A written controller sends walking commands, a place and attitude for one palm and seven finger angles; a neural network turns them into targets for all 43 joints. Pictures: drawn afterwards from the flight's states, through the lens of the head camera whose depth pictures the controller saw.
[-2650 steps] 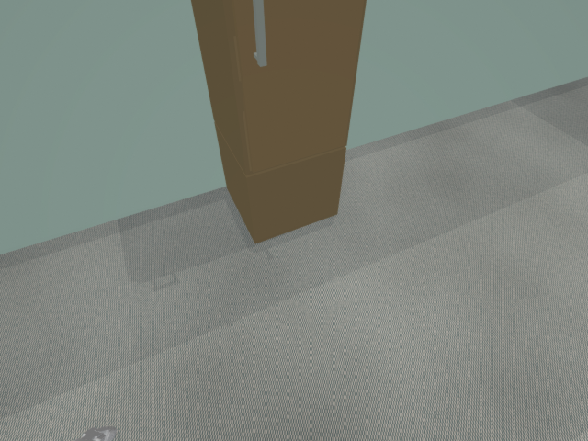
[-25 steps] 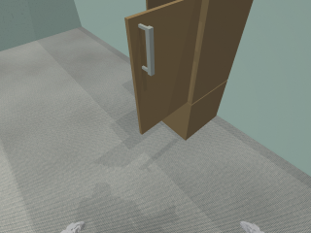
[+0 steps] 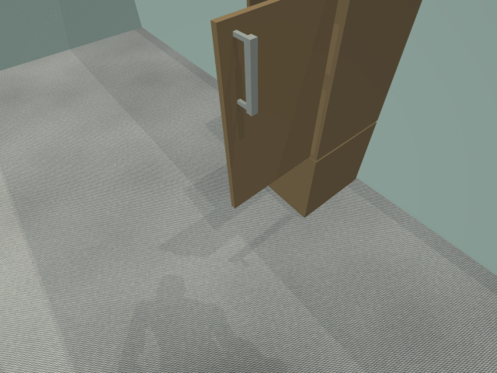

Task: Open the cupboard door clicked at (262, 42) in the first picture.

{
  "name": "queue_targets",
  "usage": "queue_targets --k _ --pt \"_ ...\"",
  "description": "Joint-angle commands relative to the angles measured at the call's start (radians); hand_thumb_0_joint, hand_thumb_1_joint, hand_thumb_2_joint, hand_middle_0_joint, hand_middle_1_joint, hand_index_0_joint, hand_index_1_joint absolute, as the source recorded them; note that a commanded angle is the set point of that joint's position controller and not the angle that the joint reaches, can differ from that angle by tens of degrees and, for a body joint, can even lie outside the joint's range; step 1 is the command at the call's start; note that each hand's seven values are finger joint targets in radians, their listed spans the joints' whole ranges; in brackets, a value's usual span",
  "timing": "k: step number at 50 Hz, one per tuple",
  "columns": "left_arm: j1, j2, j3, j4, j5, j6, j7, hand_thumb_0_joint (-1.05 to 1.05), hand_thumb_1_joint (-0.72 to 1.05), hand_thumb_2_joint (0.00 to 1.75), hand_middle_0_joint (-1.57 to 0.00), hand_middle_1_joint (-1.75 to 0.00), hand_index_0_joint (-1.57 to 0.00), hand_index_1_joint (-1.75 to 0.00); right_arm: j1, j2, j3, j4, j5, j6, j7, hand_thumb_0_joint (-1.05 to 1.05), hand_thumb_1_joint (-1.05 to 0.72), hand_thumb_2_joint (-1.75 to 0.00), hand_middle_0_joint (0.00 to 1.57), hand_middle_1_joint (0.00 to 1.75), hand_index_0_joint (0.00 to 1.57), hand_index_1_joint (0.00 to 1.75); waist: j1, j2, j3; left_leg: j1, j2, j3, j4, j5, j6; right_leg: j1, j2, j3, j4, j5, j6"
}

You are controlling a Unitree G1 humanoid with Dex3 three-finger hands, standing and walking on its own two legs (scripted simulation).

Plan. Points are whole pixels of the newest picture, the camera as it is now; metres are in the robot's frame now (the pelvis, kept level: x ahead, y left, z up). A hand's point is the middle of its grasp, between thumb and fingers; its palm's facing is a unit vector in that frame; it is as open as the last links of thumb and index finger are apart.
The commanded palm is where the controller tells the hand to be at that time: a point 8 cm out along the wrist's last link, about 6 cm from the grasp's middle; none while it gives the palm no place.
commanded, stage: let the arm hang, fingers relaxed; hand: left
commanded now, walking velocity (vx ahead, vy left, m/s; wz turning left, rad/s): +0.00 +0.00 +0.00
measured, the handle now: (245, 75) +0.67 +0.05 +0.13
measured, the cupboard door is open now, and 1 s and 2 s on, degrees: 92 92 92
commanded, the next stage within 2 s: look to check the result in 0.36 s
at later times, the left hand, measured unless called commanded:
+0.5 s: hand out of the picture +0.13 +0.23 -0.14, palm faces -0.03 -0.94 -0.35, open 7.4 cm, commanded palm none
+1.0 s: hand out of the picture +0.11 +0.22 -0.15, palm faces -0.05 -0.94 -0.35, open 7.4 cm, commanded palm none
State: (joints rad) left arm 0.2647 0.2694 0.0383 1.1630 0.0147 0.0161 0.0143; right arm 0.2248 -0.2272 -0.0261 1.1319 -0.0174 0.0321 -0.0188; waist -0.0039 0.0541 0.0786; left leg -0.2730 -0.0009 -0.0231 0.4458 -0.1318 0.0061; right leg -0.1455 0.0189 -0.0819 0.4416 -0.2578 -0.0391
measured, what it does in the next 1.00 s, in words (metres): stands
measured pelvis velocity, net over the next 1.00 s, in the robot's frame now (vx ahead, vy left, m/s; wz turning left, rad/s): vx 0.04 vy -0.02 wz -0.03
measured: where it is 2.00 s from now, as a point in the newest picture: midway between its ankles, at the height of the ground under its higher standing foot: outside the picture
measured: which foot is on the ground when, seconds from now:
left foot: down 0.00-1.00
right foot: down 0.00-1.00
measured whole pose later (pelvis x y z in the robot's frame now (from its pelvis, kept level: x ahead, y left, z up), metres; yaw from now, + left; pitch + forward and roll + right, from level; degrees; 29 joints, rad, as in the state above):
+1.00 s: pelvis +0.04 -0.02 +0.01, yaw -2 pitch -2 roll +0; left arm 0.13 0.30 0.01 1.14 0.01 -0.01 0.01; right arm 0.10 -0.32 -0.01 1.13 -0.01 0.01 -0.02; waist -0.01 0.03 0.08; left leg -0.15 0.02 0.00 0.32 -0.14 -0.03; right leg -0.04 0.04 -0.05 0.30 -0.24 -0.06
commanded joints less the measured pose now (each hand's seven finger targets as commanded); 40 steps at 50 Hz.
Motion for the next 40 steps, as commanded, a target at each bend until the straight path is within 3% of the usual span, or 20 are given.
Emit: queue_targets --k 1,5,8,16,26,40 --pt "-0.062 0.170 0.026 -0.063 -0.003 -0.028 0.006 0.00 0.90 0.90 -0.20 -0.30 -0.20 -0.30 -0.018 -0.169 -0.030 -0.045 -0.006 -0.023 -0.003 0.00 -0.90 -0.90 0.20 0.30 0.20 0.30 -0.007 -0.042 0.024 0.069 0.084 -0.099 -0.082 -0.097 0.030 -0.138 -0.140 0.132 -0.166 -0.164 -0.056" --pt "-0.078 0.192 0.026 -0.069 -0.003 -0.035 0.004 0.00 0.90 0.90 -0.20 -0.30 -0.20 -0.30 -0.073 -0.209 -0.027 -0.055 -0.004 -0.035 0.000 0.00 -0.90 -0.90 0.20 0.30 0.20 0.30 0.012 -0.026 -0.021 0.055 0.109 -0.131 -0.139 -0.024 0.038 -0.037 -0.127 0.118 -0.131 -0.030 -0.034" --pt "-0.111 0.204 0.026 -0.076 -0.004 -0.043 0.003 0.00 0.90 0.90 -0.20 -0.30 -0.20 -0.30 -0.100 -0.220 -0.024 -0.055 -0.004 -0.043 0.002 0.00 -0.90 -0.90 0.20 0.30 0.20 0.30 0.008 -0.024 -0.073 0.097 0.108 -0.116 -0.132 0.063 0.032 0.005 -0.142 0.120 -0.136 0.057 -0.028" --pt "-0.178 0.231 0.025 -0.100 -0.003 -0.052 0.003 0.00 0.90 0.90 -0.20 -0.30 -0.20 -0.30 -0.151 -0.255 -0.022 -0.062 -0.002 -0.049 0.004 0.00 -0.90 -0.90 0.20 0.30 0.20 0.30 0.000 -0.034 -0.099 0.145 0.115 -0.098 -0.132 0.159 0.021 0.042 -0.155 0.128 -0.162 0.178 -0.017" --pt "-0.187 0.252 0.021 -0.100 -0.005 -0.054 0.006 0.00 0.90 0.90 -0.20 -0.30 -0.20 -0.30 -0.163 -0.278 -0.017 -0.069 0.001 -0.046 0.001 0.00 -0.90 -0.90 0.20 0.30 0.20 0.30 -0.002 -0.058 -0.114 0.185 0.120 -0.078 -0.126 0.197 0.016 0.065 -0.159 0.131 -0.179 0.269 -0.009" --pt "-0.154 0.250 0.017 -0.081 -0.008 -0.051 0.010 0.00 0.90 0.90 -0.20 -0.30 -0.20 -0.30 -0.145 -0.276 -0.015 -0.059 0.006 -0.039 -0.006 0.00 -0.90 -0.90 0.20 0.30 0.20 0.30 -0.002 -0.059 -0.107 0.210 0.122 -0.059 -0.125 0.173 0.015 0.063 -0.153 0.141 -0.197 0.276 -0.007"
